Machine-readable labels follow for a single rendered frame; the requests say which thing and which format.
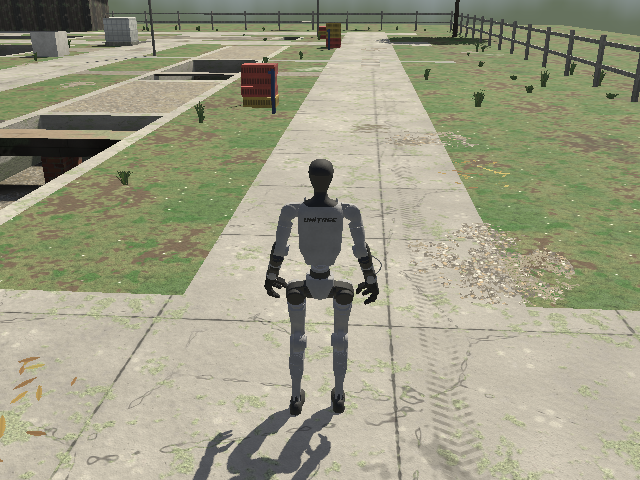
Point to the robot left forearm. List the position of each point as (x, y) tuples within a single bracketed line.
[(274, 265)]

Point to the robot right thigh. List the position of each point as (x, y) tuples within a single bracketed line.
[(342, 304)]

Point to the robot right forearm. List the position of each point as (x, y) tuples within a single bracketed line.
[(367, 267)]

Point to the right robot upper arm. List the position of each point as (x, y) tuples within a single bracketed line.
[(352, 213)]

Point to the left robot upper arm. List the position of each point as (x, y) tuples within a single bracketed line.
[(288, 212)]

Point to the robot right hand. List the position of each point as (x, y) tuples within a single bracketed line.
[(371, 288)]

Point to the robot thigh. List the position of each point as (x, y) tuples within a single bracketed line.
[(342, 304), (296, 300)]

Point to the robot left thigh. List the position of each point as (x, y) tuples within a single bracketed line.
[(296, 300)]

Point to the robot left hand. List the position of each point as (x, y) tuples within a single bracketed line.
[(275, 283)]

